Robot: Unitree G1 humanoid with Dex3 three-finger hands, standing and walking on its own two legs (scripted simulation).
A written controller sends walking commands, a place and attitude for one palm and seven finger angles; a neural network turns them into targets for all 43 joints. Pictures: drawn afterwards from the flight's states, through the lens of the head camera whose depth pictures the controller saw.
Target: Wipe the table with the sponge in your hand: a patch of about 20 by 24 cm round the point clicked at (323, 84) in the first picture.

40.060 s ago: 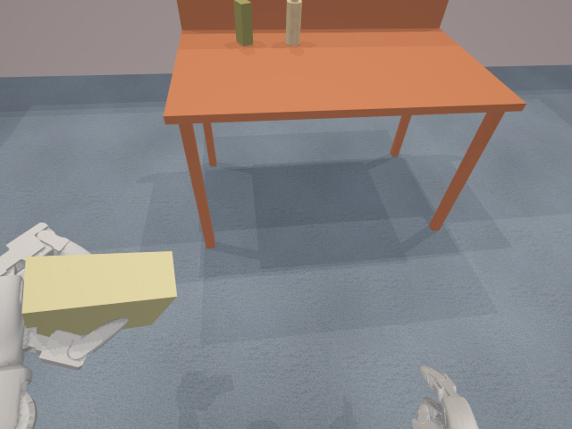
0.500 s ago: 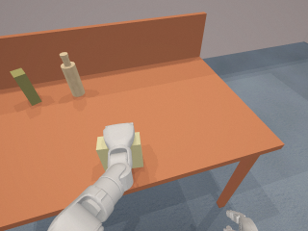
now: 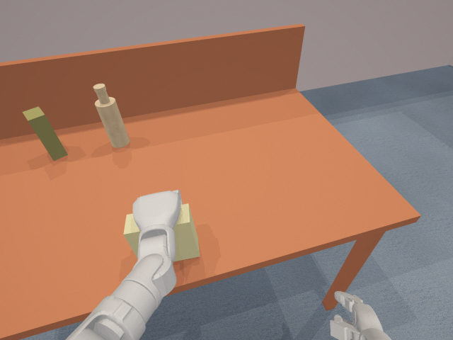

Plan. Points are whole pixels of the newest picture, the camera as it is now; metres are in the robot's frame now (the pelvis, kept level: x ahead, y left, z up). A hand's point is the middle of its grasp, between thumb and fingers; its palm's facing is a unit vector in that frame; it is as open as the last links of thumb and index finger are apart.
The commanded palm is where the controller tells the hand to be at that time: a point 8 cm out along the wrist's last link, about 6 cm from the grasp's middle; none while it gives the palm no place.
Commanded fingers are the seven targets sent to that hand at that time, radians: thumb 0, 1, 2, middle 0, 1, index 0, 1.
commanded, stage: slide back across to the middle lane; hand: left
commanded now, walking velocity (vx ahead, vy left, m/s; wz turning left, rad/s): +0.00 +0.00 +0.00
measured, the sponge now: (167, 242) +0.33 +0.17 -0.04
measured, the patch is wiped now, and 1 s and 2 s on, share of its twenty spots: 1.00 1.00 1.00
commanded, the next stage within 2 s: wipe forward along the middle lane in 0.18 s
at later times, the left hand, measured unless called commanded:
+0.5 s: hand (149, 225) +0.33 +0.20 +0.01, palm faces -0.09 -0.06 -0.99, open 9.5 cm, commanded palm +0.31 +0.19 +0.05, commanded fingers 0.00 0.10 1.30 -1.20 -1.60 -1.20 -1.60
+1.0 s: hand (148, 206) +0.38 +0.22 +0.01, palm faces -0.09 +0.01 -1.00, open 9.5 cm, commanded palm +0.37 +0.21 +0.04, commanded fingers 0.00 0.10 1.30 -1.20 -1.60 -1.20 -1.60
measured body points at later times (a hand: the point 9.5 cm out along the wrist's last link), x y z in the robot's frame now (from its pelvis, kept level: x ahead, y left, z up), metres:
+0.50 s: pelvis +0.00 +0.00 +0.00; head -0.01 -0.02 +0.45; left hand +0.33 +0.20 +0.06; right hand +0.19 -0.23 -0.11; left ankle +0.00 +0.12 -0.73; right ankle +0.00 -0.09 -0.73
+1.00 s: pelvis -0.02 +0.00 -0.01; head +0.01 -0.02 +0.43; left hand +0.38 +0.21 +0.06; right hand +0.10 -0.25 -0.15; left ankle +0.00 +0.12 -0.73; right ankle +0.00 -0.09 -0.73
